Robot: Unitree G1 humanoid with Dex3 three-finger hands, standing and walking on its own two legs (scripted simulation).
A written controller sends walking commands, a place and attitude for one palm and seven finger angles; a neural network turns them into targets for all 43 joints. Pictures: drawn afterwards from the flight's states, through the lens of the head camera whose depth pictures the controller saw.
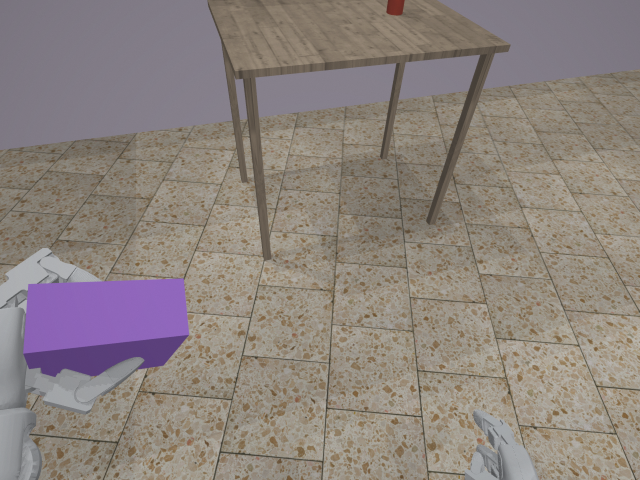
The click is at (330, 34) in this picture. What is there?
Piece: table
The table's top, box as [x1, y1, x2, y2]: [207, 0, 510, 78]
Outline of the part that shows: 207,0 209,9 235,78 507,51 510,45 436,0 405,0 403,12 401,15 390,15 385,12 387,0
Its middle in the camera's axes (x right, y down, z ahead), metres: +0.09 -0.73 +1.31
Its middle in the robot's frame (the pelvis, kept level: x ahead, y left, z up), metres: +1.48 +0.00 +0.03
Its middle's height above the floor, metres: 0.80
